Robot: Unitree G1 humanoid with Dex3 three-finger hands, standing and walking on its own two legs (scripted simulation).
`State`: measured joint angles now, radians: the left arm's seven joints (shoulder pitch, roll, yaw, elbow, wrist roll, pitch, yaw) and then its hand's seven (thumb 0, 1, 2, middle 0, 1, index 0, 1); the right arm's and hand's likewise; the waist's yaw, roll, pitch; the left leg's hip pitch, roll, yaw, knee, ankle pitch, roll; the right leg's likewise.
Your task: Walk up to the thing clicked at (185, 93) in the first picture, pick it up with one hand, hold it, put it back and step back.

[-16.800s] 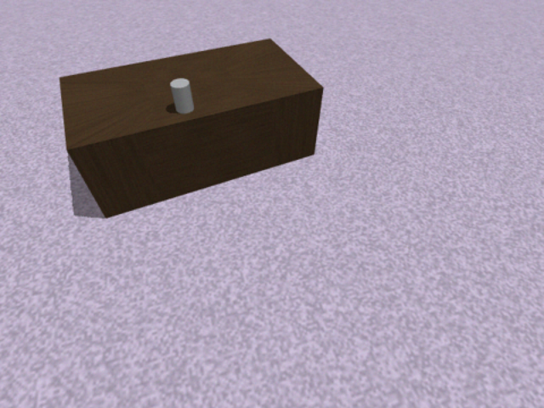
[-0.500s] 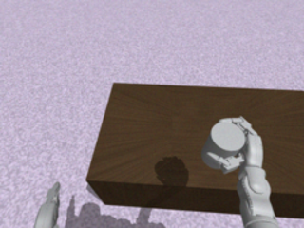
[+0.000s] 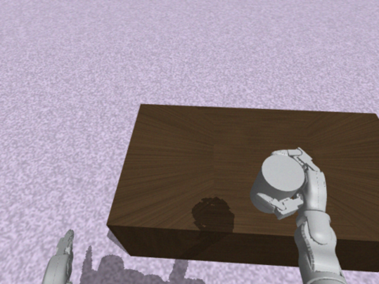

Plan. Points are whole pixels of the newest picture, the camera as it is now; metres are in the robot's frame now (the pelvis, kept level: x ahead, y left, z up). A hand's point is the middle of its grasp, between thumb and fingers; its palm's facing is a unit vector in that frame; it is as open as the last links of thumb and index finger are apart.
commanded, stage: hold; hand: right
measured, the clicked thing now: (274, 185) +0.33 -0.16 +0.03
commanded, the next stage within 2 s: crouch in 1.36 s
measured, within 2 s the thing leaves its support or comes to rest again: neither
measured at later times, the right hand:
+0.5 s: hand (278, 185) +0.32 -0.16 +0.05, palm faces +0.13 +0.99 +0.00, open 10.9 cm
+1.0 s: hand (275, 182) +0.33 -0.16 +0.05, palm faces +0.13 +0.99 +0.00, open 10.9 cm
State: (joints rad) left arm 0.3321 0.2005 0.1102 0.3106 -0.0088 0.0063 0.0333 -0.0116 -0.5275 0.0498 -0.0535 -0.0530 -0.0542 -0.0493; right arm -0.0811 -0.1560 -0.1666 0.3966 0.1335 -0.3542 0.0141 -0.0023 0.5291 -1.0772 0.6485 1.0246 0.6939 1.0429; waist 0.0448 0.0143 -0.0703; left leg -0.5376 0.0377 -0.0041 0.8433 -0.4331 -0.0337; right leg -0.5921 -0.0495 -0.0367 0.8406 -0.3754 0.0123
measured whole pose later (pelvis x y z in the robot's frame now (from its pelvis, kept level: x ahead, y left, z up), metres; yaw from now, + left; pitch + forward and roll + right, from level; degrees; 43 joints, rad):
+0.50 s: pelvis -0.01 +0.00 +0.00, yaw +0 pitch +7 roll +0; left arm 0.34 0.20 0.11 0.31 -0.01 0.00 0.03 -0.01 -0.53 0.05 -0.05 -0.05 -0.05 -0.05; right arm -0.09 -0.15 -0.15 0.41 0.13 -0.37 0.01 0.00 0.53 -1.08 0.65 1.02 0.69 1.04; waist 0.04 0.02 -0.07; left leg -0.55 0.04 -0.01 0.85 -0.43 -0.04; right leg -0.61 -0.05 -0.04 0.85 -0.37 0.01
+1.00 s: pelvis +0.00 +0.00 +0.00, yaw +0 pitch +8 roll +0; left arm 0.34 0.20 0.10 0.29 -0.01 0.01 0.03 -0.01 -0.54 0.06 -0.06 -0.05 -0.05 -0.05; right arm -0.09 -0.15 -0.16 0.41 0.13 -0.37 0.00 0.00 0.53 -1.08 0.65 1.02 0.70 1.04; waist 0.05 0.02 -0.08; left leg -0.55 0.04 0.00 0.86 -0.44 -0.03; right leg -0.61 -0.05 -0.03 0.85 -0.38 0.02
